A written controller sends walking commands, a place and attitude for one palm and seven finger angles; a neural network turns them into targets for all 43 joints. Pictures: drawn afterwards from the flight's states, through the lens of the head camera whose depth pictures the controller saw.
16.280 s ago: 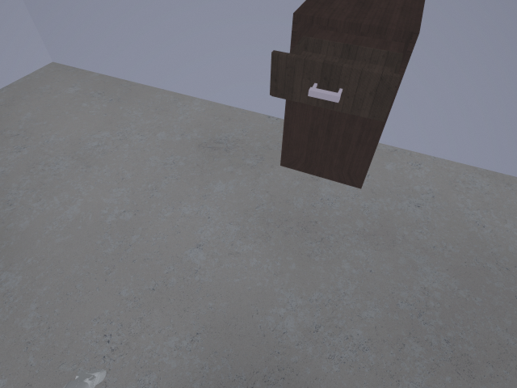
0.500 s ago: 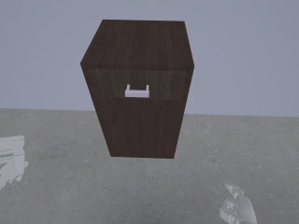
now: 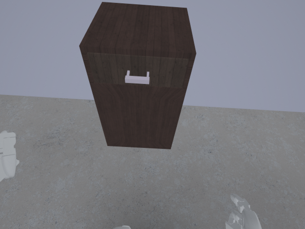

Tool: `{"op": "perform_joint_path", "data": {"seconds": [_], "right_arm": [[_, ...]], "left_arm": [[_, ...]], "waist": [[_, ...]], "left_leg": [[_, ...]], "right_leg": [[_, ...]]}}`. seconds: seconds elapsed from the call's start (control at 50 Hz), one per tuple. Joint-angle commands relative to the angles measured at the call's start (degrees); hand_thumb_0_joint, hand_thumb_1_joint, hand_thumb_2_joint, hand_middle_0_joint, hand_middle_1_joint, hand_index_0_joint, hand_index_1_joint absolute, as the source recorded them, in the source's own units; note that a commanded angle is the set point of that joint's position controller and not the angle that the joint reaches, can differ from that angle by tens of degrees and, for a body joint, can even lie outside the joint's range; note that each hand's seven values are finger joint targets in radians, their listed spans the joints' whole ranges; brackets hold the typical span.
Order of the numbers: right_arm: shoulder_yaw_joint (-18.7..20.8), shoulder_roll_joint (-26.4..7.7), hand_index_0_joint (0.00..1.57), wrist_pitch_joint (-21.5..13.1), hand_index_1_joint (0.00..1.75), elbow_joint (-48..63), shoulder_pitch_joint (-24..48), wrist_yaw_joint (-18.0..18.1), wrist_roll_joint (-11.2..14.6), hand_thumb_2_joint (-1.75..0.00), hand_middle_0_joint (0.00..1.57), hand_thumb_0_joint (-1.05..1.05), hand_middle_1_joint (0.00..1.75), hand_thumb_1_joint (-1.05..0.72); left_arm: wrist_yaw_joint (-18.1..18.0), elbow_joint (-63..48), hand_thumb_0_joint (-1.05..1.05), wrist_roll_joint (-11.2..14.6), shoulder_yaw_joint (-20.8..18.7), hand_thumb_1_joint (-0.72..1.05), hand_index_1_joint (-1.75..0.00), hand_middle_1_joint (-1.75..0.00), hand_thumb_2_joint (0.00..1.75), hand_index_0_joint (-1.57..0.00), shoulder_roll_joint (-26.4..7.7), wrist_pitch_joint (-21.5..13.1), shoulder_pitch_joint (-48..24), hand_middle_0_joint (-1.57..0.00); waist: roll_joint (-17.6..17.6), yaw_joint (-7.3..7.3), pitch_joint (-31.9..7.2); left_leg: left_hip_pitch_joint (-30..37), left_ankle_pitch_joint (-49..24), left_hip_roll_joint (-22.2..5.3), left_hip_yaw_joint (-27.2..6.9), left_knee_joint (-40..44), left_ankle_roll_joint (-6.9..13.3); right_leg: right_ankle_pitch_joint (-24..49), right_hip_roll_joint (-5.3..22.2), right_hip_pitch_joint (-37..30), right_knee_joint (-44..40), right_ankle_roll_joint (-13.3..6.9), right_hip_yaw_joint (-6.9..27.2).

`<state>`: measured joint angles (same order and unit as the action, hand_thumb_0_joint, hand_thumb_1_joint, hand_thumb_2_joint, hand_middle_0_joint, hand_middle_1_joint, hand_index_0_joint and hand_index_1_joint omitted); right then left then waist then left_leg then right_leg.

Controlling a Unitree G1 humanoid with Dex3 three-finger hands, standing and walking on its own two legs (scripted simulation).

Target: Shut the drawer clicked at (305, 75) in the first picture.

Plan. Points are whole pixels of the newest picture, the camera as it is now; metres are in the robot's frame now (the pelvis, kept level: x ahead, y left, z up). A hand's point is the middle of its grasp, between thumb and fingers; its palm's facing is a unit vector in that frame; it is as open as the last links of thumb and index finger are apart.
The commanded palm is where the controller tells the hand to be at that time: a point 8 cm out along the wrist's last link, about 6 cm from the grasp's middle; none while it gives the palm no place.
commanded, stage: step back with the hand held close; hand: left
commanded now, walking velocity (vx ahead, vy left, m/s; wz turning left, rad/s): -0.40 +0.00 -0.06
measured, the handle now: (137, 76) +0.71 +0.09 -0.06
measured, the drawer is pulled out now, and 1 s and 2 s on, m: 0.00 0.00 0.00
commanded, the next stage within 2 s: stop stepping back and stand still in 0.46 s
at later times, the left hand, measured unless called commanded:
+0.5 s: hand out of the picture +0.08 +0.29 +0.19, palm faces +0.43 -0.81 -0.41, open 3.3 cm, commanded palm +0.02 +0.32 +0.19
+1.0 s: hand out of the picture -0.06 +0.29 +0.19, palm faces +0.28 -0.85 -0.44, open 3.3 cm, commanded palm -0.08 +0.33 +0.19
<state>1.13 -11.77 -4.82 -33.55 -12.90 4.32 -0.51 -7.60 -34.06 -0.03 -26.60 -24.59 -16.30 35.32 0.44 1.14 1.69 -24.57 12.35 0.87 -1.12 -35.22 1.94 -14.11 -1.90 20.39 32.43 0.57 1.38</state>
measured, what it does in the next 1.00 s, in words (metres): walks backwards: right foot, then left foot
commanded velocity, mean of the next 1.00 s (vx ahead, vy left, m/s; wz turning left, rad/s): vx -0.08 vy -0.01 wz -0.04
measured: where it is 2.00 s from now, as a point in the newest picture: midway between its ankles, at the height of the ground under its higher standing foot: outside the picture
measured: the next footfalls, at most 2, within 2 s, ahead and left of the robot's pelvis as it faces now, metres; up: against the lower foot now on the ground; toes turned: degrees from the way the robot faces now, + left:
right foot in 0.60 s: -0.23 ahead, -0.13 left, +0.00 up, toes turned -1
left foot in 0.68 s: +0.03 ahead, +0.09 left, +0.00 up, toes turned -2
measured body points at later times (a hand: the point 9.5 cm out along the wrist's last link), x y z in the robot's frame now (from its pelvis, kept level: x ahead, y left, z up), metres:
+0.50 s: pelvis -0.10 +0.03 +0.01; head -0.09 +0.08 +0.46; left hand +0.06 +0.33 +0.21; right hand +0.07 -0.19 -0.06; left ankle +0.06 +0.10 -0.72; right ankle -0.22 -0.13 -0.66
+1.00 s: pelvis -0.24 +0.07 +0.01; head -0.26 +0.12 +0.46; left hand -0.08 +0.34 +0.22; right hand -0.13 -0.19 -0.06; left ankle -0.19 +0.16 -0.64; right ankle -0.22 -0.03 -0.72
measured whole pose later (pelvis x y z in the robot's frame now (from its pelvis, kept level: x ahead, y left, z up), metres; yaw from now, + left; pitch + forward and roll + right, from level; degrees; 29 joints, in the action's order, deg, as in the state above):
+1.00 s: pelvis -0.24 +0.07 +0.01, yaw -6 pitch -1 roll +1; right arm 0.2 -11.1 -3.9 -37.9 -16.1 3.1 -1.1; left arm -5.9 -41.8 2.4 -24.7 -25.6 -11.1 40.8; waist 7.1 -0.8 -3.8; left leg -35.2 18.5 0.2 3.5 -66.2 -1.4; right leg -19.3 0.9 17.5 32.7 -3.9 -4.8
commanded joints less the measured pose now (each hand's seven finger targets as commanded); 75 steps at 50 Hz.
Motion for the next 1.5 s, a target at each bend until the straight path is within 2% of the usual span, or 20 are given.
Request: {"op": "perform_joint_path", "data": {"seconds": [0.0, 0.2, 0.3, 0.5, 0.58, 0.64, 0.7, 0.78, 0.82, 0.86, 1.04, 1.08, 1.1, 1.12, 1.16, 1.28, 1.3, 1.34, 1.38, 1.48], "right_arm": [[3.34, -7.76, 0.20, -2.99, 0.30, 7.66, 5.69, 0.15, -0.21, -0.90, 0.20, 0.00, 0.30, -0.90], [3.54, -6.56, 0.20, 0.14, 0.30, 7.82, 6.81, 0.18, 0.34, -0.90, 0.20, 0.00, 0.30, -0.90], [2.54, -7.84, 0.20, -2.58, 0.30, 9.77, 9.13, 1.65, -0.71, -0.90, 0.20, 0.00, 0.30, -0.90], [2.73, -5.50, 0.20, -5.14, 0.30, 3.73, 5.43, -1.60, -1.77, -0.90, 0.20, 0.00, 0.30, -0.90], [1.66, -4.81, 0.20, -4.35, 0.30, 2.38, 5.10, -0.43, -1.33, -0.90, 0.20, 0.00, 0.30, -0.90], [1.55, -5.34, 0.20, -5.89, 0.30, 3.74, 4.83, 1.00, -0.24, -0.90, 0.20, 0.00, 0.30, -0.90], [1.03, -7.43, 0.20, -6.96, 0.30, 7.39, 8.65, 1.53, 0.83, -0.90, 0.20, 0.00, 0.30, -0.90], [0.24, -6.21, 0.20, -5.96, 0.30, 7.79, 8.79, -0.23, -1.09, -0.90, 0.20, 0.00, 0.30, -0.90], [0.27, -5.90, 0.20, -5.25, 0.30, 9.11, 8.68, -0.92, -0.68, -0.90, 0.20, 0.00, 0.30, -0.90], [1.92, -6.26, 0.20, -2.82, 0.30, 8.13, 8.42, -1.02, 0.64, -0.90, 0.20, 0.00, 0.30, -0.90], [0.65, -6.70, 0.20, -6.57, 0.30, 3.14, 1.52, 2.70, -0.41, -0.90, 0.20, 0.00, 0.30, -0.90], [0.67, -8.07, 0.20, -7.54, 0.30, 5.61, 2.04, 2.56, -0.48, -0.90, 0.20, 0.00, 0.30, -0.90], [0.51, -7.78, 0.20, -7.61, 0.30, 6.74, 3.56, 1.83, -0.29, -0.90, 0.20, 0.00, 0.30, -0.90], [2.82, -9.27, 0.20, -6.80, 0.30, 6.50, 5.10, 1.21, -0.50, -0.90, 0.20, 0.00, 0.30, -0.90], [1.75, -6.79, 0.20, -7.77, 0.30, 6.81, 3.94, -1.24, -0.14, -0.90, 0.20, 0.00, 0.30, -0.90], [1.22, -5.98, 0.20, -3.07, 0.30, 8.26, 5.70, -0.52, -0.99, -0.90, 0.20, 0.00, 0.30, -0.90], [0.98, -5.58, 0.20, -2.12, 0.30, 8.19, 6.06, -0.31, -0.50, -0.90, 0.20, 0.00, 0.30, -0.90], [2.11, -4.83, 0.20, -1.52, 0.30, 8.00, 5.79, 0.05, 1.47, -0.90, 0.20, 0.00, 0.30, -0.90], [1.89, -5.66, 0.20, -3.76, 0.30, 4.37, 4.09, -0.33, -0.68, -0.90, 0.20, 0.00, 0.30, -0.90], [1.15, -4.33, 0.20, -4.47, 0.30, 3.17, 5.75, 1.56, 0.09, -0.90, 0.20, 0.00, 0.30, -0.90]], "left_arm": [[-0.26, -10.43, 0.00, 1.86, -2.43, 0.90, -1.60, -1.60, 0.90, -1.40, -6.87, -3.10, 0.51, -1.40], [-2.27, -11.26, 0.00, 2.82, -3.90, 0.90, -1.60, -1.60, 0.90, -1.40, -9.14, -3.32, -0.26, -1.40], [-1.89, -12.82, 0.00, 0.64, -2.86, 0.90, -1.60, -1.60, 0.90, -1.40, -7.68, -3.68, -4.01, -1.40], [-1.18, -15.47, 0.00, 4.05, -0.33, 0.90, -1.60, -1.60, 0.90, -1.40, -7.28, -1.97, -1.47, -1.40], [-1.49, -16.06, 0.00, 3.53, -3.26, 0.90, -1.60, -1.60, 0.90, -1.40, -12.50, -4.30, -6.99, -1.40], [-0.36, -10.83, 0.00, 3.23, -1.26, 0.90, -1.60, -1.60, 0.90, -1.40, -8.32, -1.49, -10.29, -1.40], [0.42, -8.32, 0.00, 3.81, -0.52, 0.90, -1.60, -1.60, 0.90, -1.40, -5.63, 2.44, -7.33, -1.40], [-0.67, -12.76, 0.00, 4.30, -4.98, 0.90, -1.60, -1.60, 0.90, -1.40, -9.21, 2.77, 0.71, -1.40], [-0.47, -15.67, 0.00, 3.76, -4.52, 0.90, -1.60, -1.60, 0.90, -1.40, -9.24, 2.50, 6.87, -1.40], [0.00, -19.31, 0.00, 3.58, -4.06, 0.90, -1.60, -1.60, 0.90, -1.40, -9.64, 3.48, 6.54, -1.40], [-2.43, -6.89, 0.00, 1.40, 1.75, 0.90, -1.60, -1.60, 0.90, -1.40, -5.15, 2.03, -14.00, -1.40], [-2.95, -12.96, 0.00, 0.21, 2.93, 0.90, -1.60, -1.60, 0.90, -1.40, -5.19, -0.10, -17.94, -1.40], [-2.53, -11.68, 0.00, -0.35, 1.73, 0.90, -1.60, -1.60, 0.90, -1.40, -6.47, -0.47, -15.61, -1.40], [-1.43, -10.65, 0.00, -1.16, -1.59, 0.90, -1.60, -1.60, 0.90, -1.40, -8.54, -0.42, -9.30, -1.40], [-0.89, -19.23, 0.00, 1.11, -2.36, 0.90, -1.60, -1.60, 0.90, -1.40, -9.54, -0.70, -6.61, -1.40], [-2.23, -12.10, 0.00, 1.62, -5.10, 0.90, -1.60, -1.60, 0.90, -1.40, -9.08, 1.26, 3.62, -1.40], [-2.21, -8.24, 0.00, 1.64, -4.29, 0.90, -1.60, -1.60, 0.90, -1.40, -8.15, 2.35, 4.67, -1.40], [-1.87, -7.92, 0.00, 2.51, -6.58, 0.90, -1.60, -1.60, 0.90, -1.40, -11.50, 3.23, -1.04, -1.40], [-1.46, -11.44, 0.00, 3.29, -11.48, 0.90, -1.60, -1.60, 0.90, -1.40, -17.58, 0.73, -7.22, -1.40], [-1.47, -5.80, 0.00, 1.80, -0.17, 0.90, -1.60, -1.60, 0.90, -1.40, -4.41, 0.92, -4.42, -1.40]], "waist": [[-0.17, 0.01, -13.92], [5.18, 1.02, -6.93], [-20.35, 0.71, -5.15], [-17.28, -1.08, -13.12], [7.74, -0.62, -8.25], [14.09, 0.74, -12.21], [-17.52, 0.34, -6.14], [-16.06, -3.20, -8.32], [-11.72, -3.84, -8.71], [19.09, -2.61, -1.23], [-5.24, 1.99, -6.63], [-27.72, 1.94, -1.54], [-18.80, 1.57, 1.28], [-10.53, -2.20, -7.02], [-12.21, 0.41, -0.43], [-17.02, -1.86, -2.82], [-9.01, -2.50, -2.20], [21.70, -1.47, -1.41], [17.53, 2.48, -0.02], [7.18, 0.04, -3.13]], "left_leg": [[5.95, -16.63, -4.12, -1.37, 5.80, 0.23], [13.80, 9.17, -0.84, -1.59, -7.05, -0.92], [-20.77, 33.52, -22.04, -28.75, 34.13, 8.87], [12.20, 11.72, -13.20, -6.51, 27.72, -4.21], [19.47, 1.47, -2.32, 2.65, -13.52, -4.36], [20.03, -4.24, -2.70, 2.15, -0.95, -2.33], [18.17, 3.09, -12.69, -17.14, 24.35, 0.97], [-1.20, 28.34, -10.82, -9.34, 38.20, -13.33], [-5.39, 22.10, -4.66, 3.41, 20.07, -9.00], [-5.78, 14.53, 4.11, 3.93, -35.73, -4.62], [14.49, 12.32, -3.13, 7.77, 10.48, 0.60], [17.10, 26.44, -21.66, -25.49, 24.39, 9.05], [12.00, 24.30, -25.65, -30.85, 26.50, 12.30], [11.59, 7.76, -22.01, -16.94, 20.16, 9.41], [9.78, 11.86, -21.85, -24.40, 23.10, 10.13], [-17.38, 30.51, -13.78, -2.65, 17.74, 1.98], [-21.29, 28.99, -9.88, 1.67, 4.56, 0.36], [-23.19, 20.16, -0.68, 3.00, -36.11, -1.73], [-17.54, 8.84, -6.11, 0.00, -40.74, -3.54], [8.51, 8.11, -3.59, 7.52, -5.81, -0.45]], "right_leg": [[31.73, 6.90, -9.31, -3.44, -1.52, 5.58], [-15.26, 14.30, 16.54, -20.13, -6.08, 9.94], [-9.77, -5.32, -10.41, 33.70, 0.56, 2.12], [-20.44, -2.78, -7.40, -6.43, -3.75, -5.22], [2.71, 19.53, 12.25, -24.65, -10.63, 13.29], [10.62, 10.88, 1.57, -8.09, -5.67, -0.37], [-17.74, -0.90, 3.78, 12.50, 0.38, -3.01], [-20.14, -6.07, -16.37, 14.20, -3.33, -8.34], [-18.81, -3.09, -21.46, -1.68, -5.74, -8.19], [-32.06, 23.40, 11.37, -28.68, -11.39, 24.99], [-20.54, 9.68, 3.58, 1.93, -4.77, -3.80], [-17.58, 1.45, 20.17, 33.66, -0.12, -6.22], [-13.67, 3.55, 22.22, 39.77, -0.32, -0.89], [-12.21, 3.12, 13.79, 41.70, -0.20, -0.70], [-9.97, 6.17, 19.90, 36.69, -0.53, -1.17], [-13.69, 0.53, -22.28, 7.20, -3.30, -9.96], [-17.11, 1.92, -25.07, 1.68, -4.88, -6.82], [-28.84, 23.84, -11.89, -22.85, -13.96, 30.40], [-6.41, 24.21, -2.30, -21.09, -15.56, 27.13], [-24.26, 16.44, 5.97, -16.36, -8.24, 5.10]]}}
